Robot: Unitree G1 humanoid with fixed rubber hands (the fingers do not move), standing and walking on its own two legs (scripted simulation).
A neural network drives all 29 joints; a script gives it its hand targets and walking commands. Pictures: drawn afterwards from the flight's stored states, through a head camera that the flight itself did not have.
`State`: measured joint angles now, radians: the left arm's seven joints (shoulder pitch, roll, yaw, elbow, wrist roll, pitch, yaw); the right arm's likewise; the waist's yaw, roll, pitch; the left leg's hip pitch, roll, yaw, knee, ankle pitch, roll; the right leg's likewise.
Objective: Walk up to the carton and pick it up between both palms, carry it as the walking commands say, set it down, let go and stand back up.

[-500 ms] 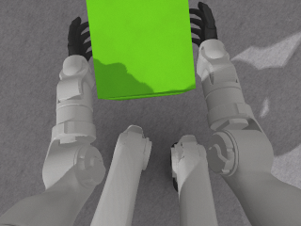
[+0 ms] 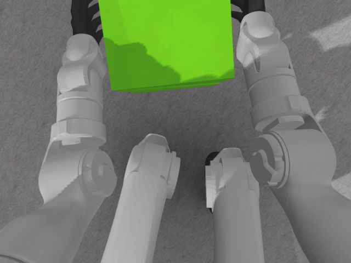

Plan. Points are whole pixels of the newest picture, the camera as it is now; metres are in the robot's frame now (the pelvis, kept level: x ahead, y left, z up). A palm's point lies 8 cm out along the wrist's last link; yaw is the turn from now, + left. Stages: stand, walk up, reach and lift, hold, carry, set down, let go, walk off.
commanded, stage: set down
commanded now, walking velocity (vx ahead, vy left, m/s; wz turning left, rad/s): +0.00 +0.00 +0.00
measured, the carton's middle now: (168, 21) +0.55 +0.10 -0.22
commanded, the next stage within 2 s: none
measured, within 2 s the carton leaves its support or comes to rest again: rests again in 1.06 s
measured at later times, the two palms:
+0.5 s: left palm (93, 38) +0.49 +0.23 -0.17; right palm (248, 16) +0.56 -0.05 -0.17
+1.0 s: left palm (99, 44) +0.48 +0.23 -0.19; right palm (248, 21) +0.56 -0.06 -0.19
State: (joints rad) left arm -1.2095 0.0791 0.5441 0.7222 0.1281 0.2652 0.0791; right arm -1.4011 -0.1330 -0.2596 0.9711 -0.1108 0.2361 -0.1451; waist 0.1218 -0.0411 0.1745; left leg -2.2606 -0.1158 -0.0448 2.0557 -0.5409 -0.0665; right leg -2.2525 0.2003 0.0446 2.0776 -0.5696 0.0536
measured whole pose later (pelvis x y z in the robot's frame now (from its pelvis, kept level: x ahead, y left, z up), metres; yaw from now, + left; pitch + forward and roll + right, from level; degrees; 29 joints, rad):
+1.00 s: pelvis +0.01 -0.01 -0.02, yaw +1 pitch +38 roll +2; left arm -1.24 0.12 0.48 0.84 0.09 0.21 0.05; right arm -1.45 -0.21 -0.18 1.10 -0.04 0.18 -0.13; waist 0.13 -0.06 0.30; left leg -2.23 -0.07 -0.02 2.16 -0.60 -0.06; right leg -2.24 0.17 0.01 2.19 -0.62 0.01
